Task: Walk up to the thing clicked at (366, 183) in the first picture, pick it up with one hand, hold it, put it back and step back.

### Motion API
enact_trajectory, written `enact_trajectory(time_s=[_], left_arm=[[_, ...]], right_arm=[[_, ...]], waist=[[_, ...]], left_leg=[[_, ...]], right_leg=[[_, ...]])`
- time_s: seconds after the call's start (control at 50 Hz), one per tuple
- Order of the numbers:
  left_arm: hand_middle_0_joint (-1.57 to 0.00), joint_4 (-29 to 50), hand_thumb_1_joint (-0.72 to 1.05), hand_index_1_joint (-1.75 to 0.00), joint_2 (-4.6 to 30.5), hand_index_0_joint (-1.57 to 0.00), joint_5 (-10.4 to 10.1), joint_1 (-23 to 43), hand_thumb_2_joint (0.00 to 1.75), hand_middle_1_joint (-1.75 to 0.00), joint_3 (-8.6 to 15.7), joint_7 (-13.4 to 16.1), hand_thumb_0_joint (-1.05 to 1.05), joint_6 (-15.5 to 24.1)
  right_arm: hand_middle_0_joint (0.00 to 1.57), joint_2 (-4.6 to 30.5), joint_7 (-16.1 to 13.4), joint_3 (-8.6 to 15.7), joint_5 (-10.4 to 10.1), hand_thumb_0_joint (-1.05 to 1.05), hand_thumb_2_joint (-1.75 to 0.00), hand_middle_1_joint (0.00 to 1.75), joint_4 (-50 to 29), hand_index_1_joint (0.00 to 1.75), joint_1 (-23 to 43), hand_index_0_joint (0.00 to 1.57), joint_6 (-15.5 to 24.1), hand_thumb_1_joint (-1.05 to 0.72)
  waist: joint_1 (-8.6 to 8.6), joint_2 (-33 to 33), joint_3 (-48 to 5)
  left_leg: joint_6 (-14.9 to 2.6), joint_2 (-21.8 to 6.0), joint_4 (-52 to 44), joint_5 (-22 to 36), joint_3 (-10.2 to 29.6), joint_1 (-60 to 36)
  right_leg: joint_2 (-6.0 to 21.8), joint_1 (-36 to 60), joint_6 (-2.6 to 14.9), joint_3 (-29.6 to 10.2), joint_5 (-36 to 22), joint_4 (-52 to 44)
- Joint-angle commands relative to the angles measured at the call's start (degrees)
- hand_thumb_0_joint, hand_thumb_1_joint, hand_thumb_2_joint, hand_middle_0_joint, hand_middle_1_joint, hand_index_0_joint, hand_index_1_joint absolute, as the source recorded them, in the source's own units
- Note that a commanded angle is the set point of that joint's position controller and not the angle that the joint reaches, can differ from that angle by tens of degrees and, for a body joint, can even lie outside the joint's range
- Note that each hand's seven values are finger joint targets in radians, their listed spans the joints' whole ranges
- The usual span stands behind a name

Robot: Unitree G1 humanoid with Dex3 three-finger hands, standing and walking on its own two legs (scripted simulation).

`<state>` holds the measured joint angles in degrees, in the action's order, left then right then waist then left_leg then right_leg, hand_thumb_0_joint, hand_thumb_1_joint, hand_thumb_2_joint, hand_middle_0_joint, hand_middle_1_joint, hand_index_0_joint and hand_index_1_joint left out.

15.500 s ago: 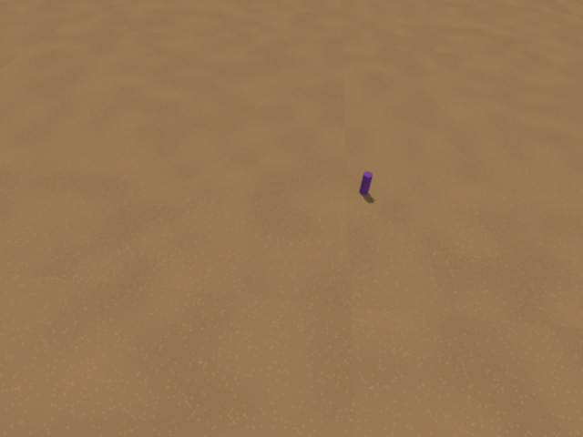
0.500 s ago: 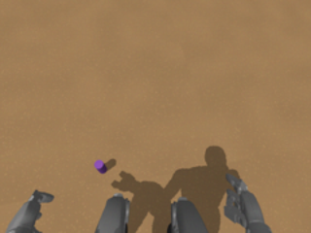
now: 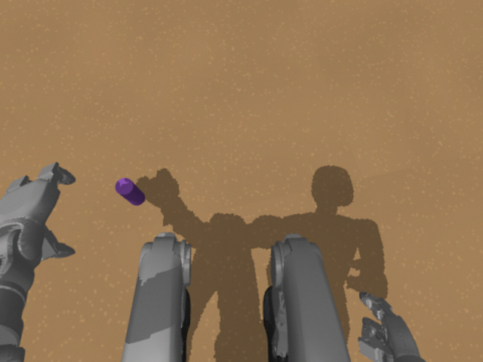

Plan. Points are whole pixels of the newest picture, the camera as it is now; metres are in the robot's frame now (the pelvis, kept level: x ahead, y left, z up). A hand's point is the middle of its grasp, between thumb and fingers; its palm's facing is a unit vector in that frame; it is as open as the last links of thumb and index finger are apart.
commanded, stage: rise first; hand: left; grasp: from above
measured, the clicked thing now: (131, 192) +0.46 +0.27 -0.38
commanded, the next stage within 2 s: approach in 1.24 s
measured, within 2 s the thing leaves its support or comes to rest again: neither
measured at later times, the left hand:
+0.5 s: hand (76, 205) +0.39 +0.33 -0.21, palm faces -0.43 -0.11 -0.89, open 13.7 cm
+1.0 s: hand (90, 198) +0.41 +0.32 -0.25, palm faces -0.43 -0.05 -0.90, open 13.4 cm
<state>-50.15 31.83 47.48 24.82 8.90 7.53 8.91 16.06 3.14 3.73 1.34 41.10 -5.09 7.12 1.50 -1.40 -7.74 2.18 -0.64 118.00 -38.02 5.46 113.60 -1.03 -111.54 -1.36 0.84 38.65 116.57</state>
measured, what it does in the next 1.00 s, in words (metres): lowers itself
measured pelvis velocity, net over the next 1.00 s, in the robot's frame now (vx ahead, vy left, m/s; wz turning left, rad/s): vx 0.00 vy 0.01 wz -0.05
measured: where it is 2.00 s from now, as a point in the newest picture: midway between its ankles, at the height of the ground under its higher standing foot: (227, 344)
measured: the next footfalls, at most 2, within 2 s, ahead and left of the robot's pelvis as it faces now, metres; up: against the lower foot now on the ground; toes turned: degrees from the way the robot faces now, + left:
none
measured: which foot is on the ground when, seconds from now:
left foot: down 0.00-1.00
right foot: down 0.00-1.00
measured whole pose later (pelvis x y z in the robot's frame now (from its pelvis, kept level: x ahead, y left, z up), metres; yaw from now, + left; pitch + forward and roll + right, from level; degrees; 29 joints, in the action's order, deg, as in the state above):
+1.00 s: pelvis +0.00 +0.01 -0.09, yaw -3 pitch +34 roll -7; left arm -73.3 39.9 72.0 42.2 8.5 24.0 17.3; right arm 15.1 7.6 1.4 7.4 44.9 -6.0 2.5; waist 7.7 0.9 -5.0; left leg 1.7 0.7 135.1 -39.1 7.7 129.8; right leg -1.5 -125.7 -3.0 1.8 39.8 131.5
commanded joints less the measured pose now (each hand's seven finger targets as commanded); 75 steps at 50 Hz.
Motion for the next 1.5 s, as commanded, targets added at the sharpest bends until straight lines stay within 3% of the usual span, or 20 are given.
enact_trajectory(time_s=[0.0,0.06,0.12,0.2,0.28,0.38,0.5,0.58,0.8,0.82,0.88,0.98,1.04,1.22,1.26,1.3,1.32,1.34,1.42,1.48], left_arm=[[-0.09,1.60,-0.48,-1.02,20.55,-0.10,3.27,10.46,0.98,-1.02,5.32,0.86,0.00,3.18],[-0.10,1.20,-0.47,-1.00,21.01,-0.10,5.60,16.83,0.97,-1.01,3.73,1.40,0.00,6.30],[-0.09,-1.82,-0.48,-0.99,23.00,-0.10,8.67,18.60,0.97,-1.00,4.67,3.71,0.00,8.93],[-0.13,-4.17,-0.46,-0.94,22.94,-0.13,12.76,22.81,0.96,-0.94,3.41,7.65,0.00,10.22],[-0.13,-6.25,-0.47,-0.93,22.86,-0.12,15.88,24.94,0.96,-0.92,2.88,11.31,0.00,9.02],[-0.17,-8.69,-0.46,-0.88,22.19,-0.15,17.99,27.54,0.95,-0.86,1.64,13.59,0.00,6.30],[-0.20,-12.54,-0.41,-0.85,21.35,-0.19,19.73,28.39,0.89,-0.84,0.25,14.11,0.00,4.99],[-0.20,-13.43,-0.39,-0.85,21.71,-0.20,20.69,30.25,0.88,-0.85,0.18,14.33,0.00,5.51],[-0.19,-14.99,-0.41,-0.89,24.09,-0.19,24.05,32.32,0.89,-0.89,1.62,16.78,0.00,8.97],[-0.20,-14.79,-0.40,-0.88,24.56,-0.20,23.83,31.33,0.89,-0.88,2.30,17.24,0.00,9.01],[-0.18,-14.65,-0.42,-0.90,24.40,-0.18,23.54,31.76,0.90,-0.90,2.91,18.15,0.00,8.87],[-0.16,-15.68,-0.45,-0.92,24.24,-0.16,23.71,32.61,0.93,-0.92,2.40,19.17,0.00,7.77],[-0.16,-15.80,-0.44,-0.92,24.68,-0.16,23.33,32.71,0.91,-0.92,2.91,19.20,0.00,7.38],[-0.16,-19.63,-0.46,-0.94,23.92,-0.16,23.55,32.63,0.93,-0.93,1.84,18.53,0.00,7.28],[-0.16,-19.12,-0.45,-0.94,25.35,-0.16,23.17,32.38,0.92,-0.94,3.31,18.69,0.00,7.47],[-0.15,-18.95,-0.45,-0.95,24.44,-0.15,23.28,32.67,0.92,-0.95,2.53,18.50,0.00,7.71],[-0.17,-19.04,-0.53,-0.92,24.55,-0.13,23.27,33.29,1.00,-0.88,2.55,18.60,0.00,7.90],[-0.13,-20.32,-0.47,-0.95,23.71,-0.13,23.49,32.32,0.93,-0.96,2.22,18.60,0.00,7.71],[-0.10,-20.07,-0.50,-0.99,20.58,-0.10,23.72,36.78,0.96,-1.00,-0.50,19.21,0.00,8.09],[-0.11,-18.49,-0.51,-0.99,17.42,-0.11,23.91,41.83,0.96,-0.99,-4.07,20.41,0.00,8.15]], right_arm=[[0.20,10.75,-0.48,3.61,-0.05,0.00,-0.90,0.30,-4.44,0.30,-7.57,0.20,0.89,-0.88],[0.20,10.71,-0.14,3.10,0.35,0.00,-0.90,0.30,-4.01,0.30,-7.55,0.20,0.41,-0.88],[0.20,11.34,0.11,2.72,0.75,0.00,-0.90,0.30,-3.02,0.30,-8.09,0.20,-0.04,-0.89],[0.20,11.84,0.69,2.21,1.55,0.00,-0.90,0.30,-2.09,0.30,-8.74,0.20,-1.07,-0.89],[0.20,12.65,1.06,2.26,2.28,0.00,-0.90,0.30,-0.87,0.30,-9.26,0.20,-2.15,-0.89],[0.20,12.70,1.56,2.33,3.15,0.00,-0.90,0.30,0.39,0.30,-10.32,0.20,-2.82,-0.90],[0.20,12.33,2.16,2.00,3.63,0.00,-0.90,0.30,1.05,0.30,-10.73,0.20,-3.16,-0.90],[0.20,12.48,2.68,1.80,4.06,0.00,-0.90,0.30,1.01,0.30,-11.02,0.20,-3.37,-0.90],[0.20,11.98,3.42,1.24,5.44,0.00,-0.90,0.30,1.70,0.30,-10.69,0.20,-4.07,-0.91],[0.20,12.07,3.39,1.47,5.46,0.00,-0.90,0.30,1.77,0.30,-10.40,0.20,-4.17,-0.90],[0.20,12.21,3.43,1.72,5.82,0.00,-0.90,0.30,1.88,0.30,-10.86,0.20,-4.26,-0.90],[0.20,12.16,3.49,1.82,6.10,0.00,-0.90,0.30,2.14,0.30,-11.12,0.20,-4.08,-0.91],[0.20,12.15,3.43,1.66,6.23,0.00,-0.90,0.30,2.31,0.30,-11.29,0.20,-4.11,-0.90],[0.20,11.89,3.68,0.99,6.45,0.00,-0.90,0.30,2.53,0.30,-11.07,0.20,-4.06,-0.91],[0.20,12.19,3.77,1.01,6.39,0.00,-0.90,0.30,2.59,0.30,-11.08,0.20,-4.16,-0.91],[0.20,12.09,3.81,1.07,6.52,0.00,-0.90,0.30,2.42,0.30,-11.26,0.20,-4.29,-0.91],[0.20,12.21,3.74,1.15,6.40,0.00,-0.90,0.30,2.45,0.30,-11.14,0.20,-4.36,-0.91],[0.20,12.13,3.89,1.04,6.42,0.00,-0.90,0.30,2.47,0.30,-11.19,0.20,-4.36,-0.90],[0.20,12.51,4.04,1.06,6.63,0.00,-0.90,0.30,3.22,0.30,-12.40,0.20,-4.16,-0.90],[0.20,12.65,3.94,1.30,6.71,0.00,-0.90,0.30,3.70,0.30,-12.56,0.20,-3.65,-0.90]], waist=[[0.04,1.25,-33.87],[1.37,-1.71,-31.10],[1.33,-3.25,-29.88],[2.50,-7.29,-30.38],[2.54,-11.05,-31.83],[3.56,-12.37,-33.64],[4.32,-11.65,-33.17],[5.28,-10.13,-33.17],[5.59,-10.66,-34.33],[5.01,-10.53,-34.51],[5.45,-10.83,-34.76],[6.16,-11.04,-34.24],[6.23,-11.02,-35.63],[6.63,-9.52,-32.88],[6.06,-9.30,-34.02],[6.49,-9.53,-34.48],[6.77,-9.64,-34.25],[6.93,-9.40,-33.16],[9.21,-10.63,-33.09],[10.87,-12.99,-33.41]], left_leg=[[-4.59,1.36,-10.01,3.79,-5.81,-15.82],[-4.45,1.38,-9.49,-1.00,-5.06,-14.29],[-4.26,1.56,-8.33,-2.89,-4.27,-13.51],[-3.69,1.48,-8.27,-3.99,-3.19,-15.73],[-2.89,1.27,-8.12,-1.04,-2.44,-19.92],[-2.87,1.31,-5.90,3.96,-2.55,-20.88],[-3.09,1.42,-4.15,5.62,-2.23,-19.74],[-3.54,1.64,-2.41,6.05,-2.58,-17.10],[-3.75,1.89,0.96,6.47,-3.64,-14.92],[-3.78,1.86,1.41,6.90,-4.02,-15.03],[-3.71,1.69,1.38,6.68,-3.77,-15.31],[-3.86,1.48,2.38,7.50,-4.05,-14.52],[-3.97,1.62,3.11,8.25,-4.21,-14.19],[-4.20,1.85,4.07,7.14,-4.31,-11.39],[-4.21,1.83,4.33,7.98,-4.28,-11.40],[-4.18,1.84,4.44,8.26,-4.26,-11.90],[-4.17,1.82,4.37,8.05,-4.16,-11.78],[-4.08,1.84,4.17,7.89,-3.88,-11.99],[-3.88,1.58,4.75,8.78,-3.23,-12.89],[-3.53,1.30,4.12,6.66,-2.84,-14.27]], right_leg=[[-0.78,21.06,2.22,1.98,-4.08,-15.20],[-1.11,15.43,2.69,2.77,0.83,-13.17],[-1.27,11.40,2.90,3.56,2.44,-11.05],[-1.17,6.65,3.22,5.17,1.74,-8.15],[-0.72,2.61,3.39,6.39,-1.35,-5.56],[-0.42,2.15,3.27,6.62,-5.81,-3.59],[-0.46,1.55,3.18,6.74,-7.23,-2.33],[-0.68,2.28,3.07,6.71,-7.75,-1.78],[-1.16,1.52,3.02,6.64,-7.81,0.34],[-1.08,1.71,3.00,6.35,-8.24,0.20],[-0.99,0.95,2.96,6.54,-7.88,0.89],[-1.04,0.96,2.92,6.51,-9.30,0.90],[-1.02,1.85,2.74,6.31,-9.86,1.40],[-1.27,2.10,2.99,6.26,-9.47,1.24],[-1.23,2.81,2.89,6.32,-10.13,1.80],[-1.35,2.93,2.91,6.37,-10.55,1.73],[-1.41,2.42,2.96,6.41,-10.36,1.78],[-1.29,1.73,3.02,6.66,-10.08,2.12],[-1.43,-0.04,2.85,7.37,-11.04,2.85],[-1.58,-2.71,3.03,7.80,-9.37,2.72]])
